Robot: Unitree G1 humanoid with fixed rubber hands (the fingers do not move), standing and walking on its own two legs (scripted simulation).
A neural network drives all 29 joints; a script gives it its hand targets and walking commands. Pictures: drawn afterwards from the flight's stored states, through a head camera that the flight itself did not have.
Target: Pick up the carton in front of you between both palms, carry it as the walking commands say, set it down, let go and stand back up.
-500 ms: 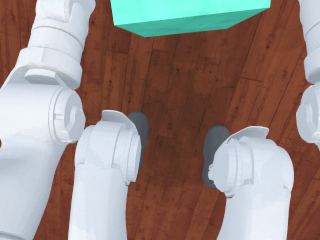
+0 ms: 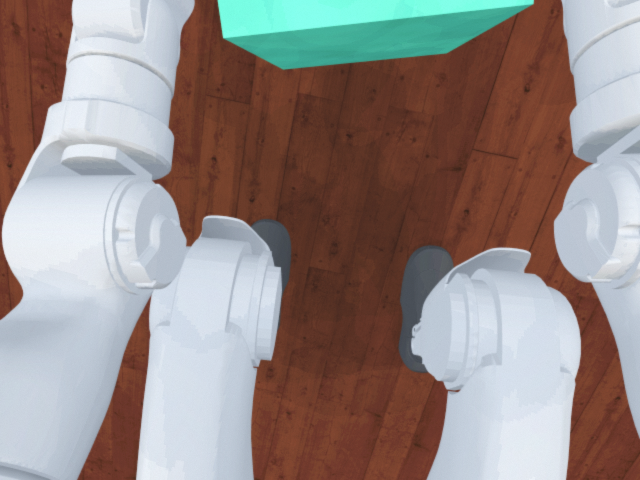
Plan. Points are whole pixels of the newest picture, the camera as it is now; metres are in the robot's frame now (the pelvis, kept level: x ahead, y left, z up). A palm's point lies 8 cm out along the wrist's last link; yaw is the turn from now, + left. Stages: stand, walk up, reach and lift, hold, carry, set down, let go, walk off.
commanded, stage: reach and lift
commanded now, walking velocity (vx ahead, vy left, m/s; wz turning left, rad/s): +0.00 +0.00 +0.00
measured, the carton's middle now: out of the picture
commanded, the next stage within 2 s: none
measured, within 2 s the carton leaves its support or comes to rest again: leaves its support in 0.16 s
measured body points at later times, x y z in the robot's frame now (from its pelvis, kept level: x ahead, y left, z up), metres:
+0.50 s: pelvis +0.00 +0.00 +0.07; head +0.30 -0.01 +0.40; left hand +0.53 +0.17 -0.01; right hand +0.55 -0.13 -0.01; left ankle +0.12 +0.14 -0.33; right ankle +0.10 -0.13 -0.33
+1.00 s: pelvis +0.01 +0.01 +0.18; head +0.25 +0.00 +0.56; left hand +0.50 +0.16 +0.12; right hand +0.51 -0.14 +0.12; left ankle +0.12 +0.14 -0.33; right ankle +0.10 -0.13 -0.33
